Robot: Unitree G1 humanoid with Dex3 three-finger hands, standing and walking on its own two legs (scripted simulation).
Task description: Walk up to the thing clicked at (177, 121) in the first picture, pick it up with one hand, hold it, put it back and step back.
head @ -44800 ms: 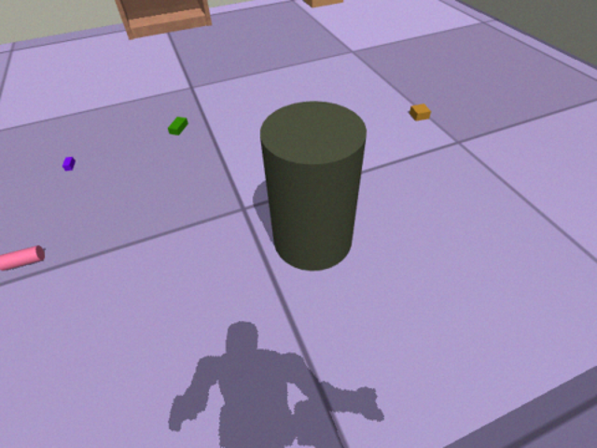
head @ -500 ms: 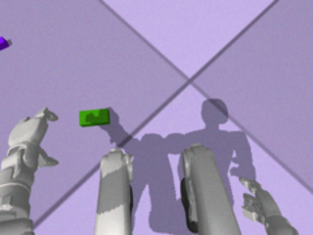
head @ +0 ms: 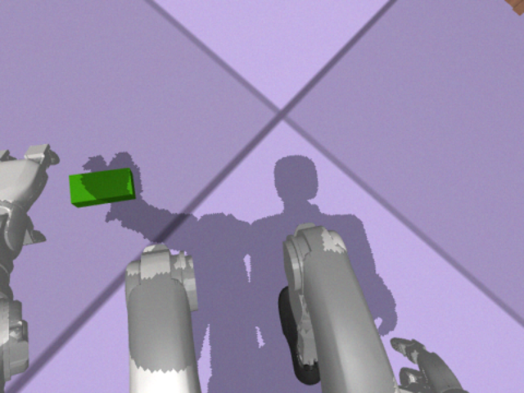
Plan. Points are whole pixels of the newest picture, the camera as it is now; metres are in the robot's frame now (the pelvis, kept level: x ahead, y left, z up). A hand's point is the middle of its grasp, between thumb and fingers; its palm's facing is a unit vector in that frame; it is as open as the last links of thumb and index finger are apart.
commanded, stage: rise first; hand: left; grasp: from above
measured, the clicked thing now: (103, 187) +0.49 +0.27 -0.34
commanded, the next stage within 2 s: approach in 0.84 s
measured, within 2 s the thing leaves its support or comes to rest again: neither
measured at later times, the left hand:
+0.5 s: hand (47, 195) +0.44 +0.32 -0.20, palm faces -0.45 -0.06 -0.89, open 13.2 cm
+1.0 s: hand (54, 191) +0.45 +0.32 -0.21, palm faces -0.45 -0.08 -0.89, open 13.3 cm
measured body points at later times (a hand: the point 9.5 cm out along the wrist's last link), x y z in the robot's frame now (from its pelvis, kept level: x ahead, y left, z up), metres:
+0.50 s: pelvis +0.01 +0.00 -0.03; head +0.24 +0.07 +0.35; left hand +0.46 +0.32 -0.15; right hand +0.08 -0.28 -0.13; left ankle +0.09 +0.12 -0.32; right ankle +0.11 -0.15 -0.32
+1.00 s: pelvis +0.01 +0.00 -0.03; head +0.26 +0.08 +0.34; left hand +0.47 +0.32 -0.16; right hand +0.07 -0.28 -0.13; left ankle +0.09 +0.12 -0.32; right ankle +0.11 -0.15 -0.32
